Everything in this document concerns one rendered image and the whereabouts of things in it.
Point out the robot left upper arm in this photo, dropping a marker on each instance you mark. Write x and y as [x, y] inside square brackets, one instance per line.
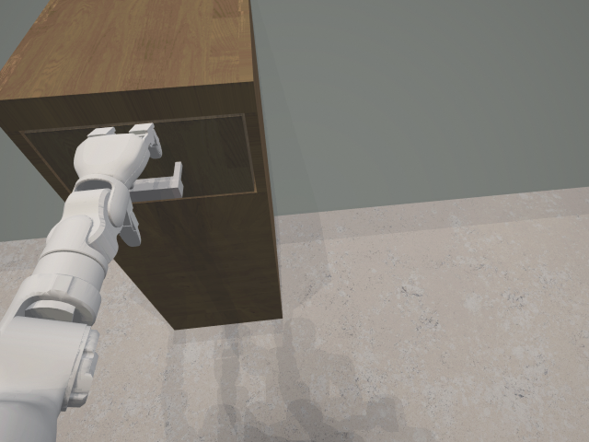
[45, 367]

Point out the cabinet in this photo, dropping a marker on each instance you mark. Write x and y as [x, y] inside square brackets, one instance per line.
[204, 260]

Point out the handle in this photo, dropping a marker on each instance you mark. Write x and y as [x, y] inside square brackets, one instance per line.
[158, 188]

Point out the drawer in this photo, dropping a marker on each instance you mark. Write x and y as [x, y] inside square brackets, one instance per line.
[214, 152]

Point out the robot left forearm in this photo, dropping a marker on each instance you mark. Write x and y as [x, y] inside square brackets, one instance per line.
[66, 282]

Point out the left robot hand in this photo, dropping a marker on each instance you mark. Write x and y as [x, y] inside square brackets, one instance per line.
[123, 157]

